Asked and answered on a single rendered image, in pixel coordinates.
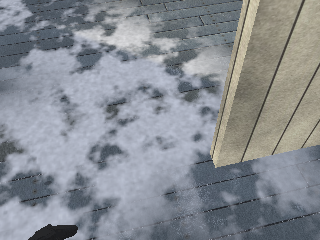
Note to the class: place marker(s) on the left robot hand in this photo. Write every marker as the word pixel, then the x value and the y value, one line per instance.
pixel 59 232

